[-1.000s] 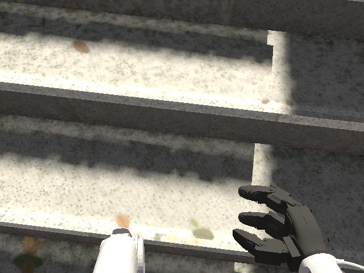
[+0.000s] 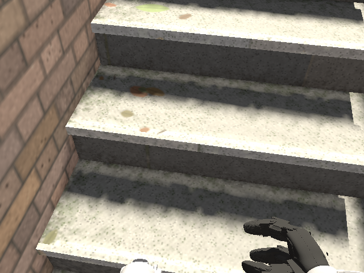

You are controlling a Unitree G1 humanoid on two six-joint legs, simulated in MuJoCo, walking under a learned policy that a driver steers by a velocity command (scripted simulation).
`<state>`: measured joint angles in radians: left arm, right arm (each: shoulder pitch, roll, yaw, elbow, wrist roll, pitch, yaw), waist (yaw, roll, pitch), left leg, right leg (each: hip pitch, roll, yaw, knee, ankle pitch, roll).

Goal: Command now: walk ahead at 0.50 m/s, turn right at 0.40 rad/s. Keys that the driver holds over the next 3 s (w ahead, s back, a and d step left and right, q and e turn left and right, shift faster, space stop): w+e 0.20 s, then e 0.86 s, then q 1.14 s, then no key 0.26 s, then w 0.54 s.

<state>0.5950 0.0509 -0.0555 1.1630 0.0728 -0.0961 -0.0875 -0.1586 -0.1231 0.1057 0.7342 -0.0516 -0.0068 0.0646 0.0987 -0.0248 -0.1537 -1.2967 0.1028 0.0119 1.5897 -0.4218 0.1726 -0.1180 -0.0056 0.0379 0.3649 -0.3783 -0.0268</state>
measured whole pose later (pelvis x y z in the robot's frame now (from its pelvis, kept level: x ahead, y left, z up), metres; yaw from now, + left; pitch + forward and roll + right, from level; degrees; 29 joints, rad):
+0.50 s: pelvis +0.24 +0.03 +0.18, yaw -17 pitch +6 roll +2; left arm -0.06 0.14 -0.03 0.78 -0.01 -0.02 -0.08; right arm 0.48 -0.09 0.05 1.16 -0.14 -0.11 0.02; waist -0.05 -0.02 -0.12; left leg -0.09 0.06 0.35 0.30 -0.30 -0.01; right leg -1.37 -0.11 0.00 1.92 -0.32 -0.26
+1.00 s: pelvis +0.38 -0.07 +0.32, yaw -33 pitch +5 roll +0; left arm 0.26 0.24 0.03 0.82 0.05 -0.09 -0.02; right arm 0.16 -0.28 -0.06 0.71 -0.03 -0.08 -0.01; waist 0.05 -0.03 -0.08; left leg -0.88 0.04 -0.15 1.48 -0.18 -0.09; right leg -0.55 0.12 -0.01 0.64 -0.18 -0.12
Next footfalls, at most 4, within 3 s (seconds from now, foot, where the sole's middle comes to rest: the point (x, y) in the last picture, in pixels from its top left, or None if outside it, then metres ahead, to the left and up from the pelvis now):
0.04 left None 0.22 0.15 -0.60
0.62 right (277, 266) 0.46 -0.19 -0.43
1.24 left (196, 229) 0.54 0.04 -0.43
2.20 right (283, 257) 0.49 -0.21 -0.43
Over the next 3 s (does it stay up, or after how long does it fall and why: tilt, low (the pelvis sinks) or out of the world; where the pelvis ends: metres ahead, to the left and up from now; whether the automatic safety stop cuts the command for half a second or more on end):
stays up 0.65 -0.08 0.35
